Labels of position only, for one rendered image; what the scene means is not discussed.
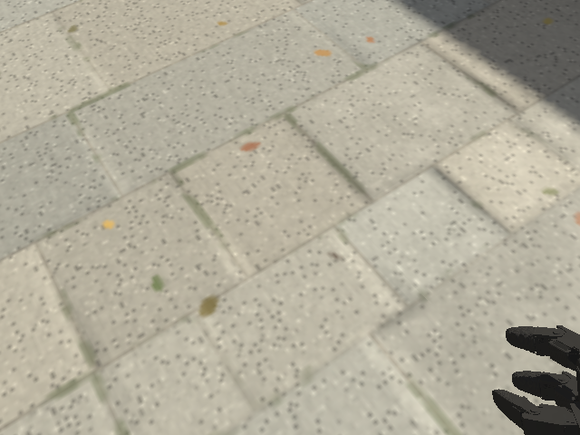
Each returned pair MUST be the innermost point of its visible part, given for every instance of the right robot hand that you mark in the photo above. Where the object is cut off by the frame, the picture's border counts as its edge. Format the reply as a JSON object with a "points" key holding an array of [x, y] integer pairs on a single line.
{"points": [[563, 347]]}

